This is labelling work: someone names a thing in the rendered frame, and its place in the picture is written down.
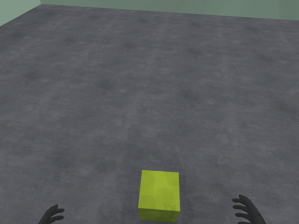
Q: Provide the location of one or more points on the right robot hand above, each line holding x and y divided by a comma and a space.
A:
253, 215

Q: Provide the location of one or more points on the left robot hand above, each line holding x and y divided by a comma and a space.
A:
47, 218

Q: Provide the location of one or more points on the carton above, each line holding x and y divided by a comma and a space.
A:
159, 196

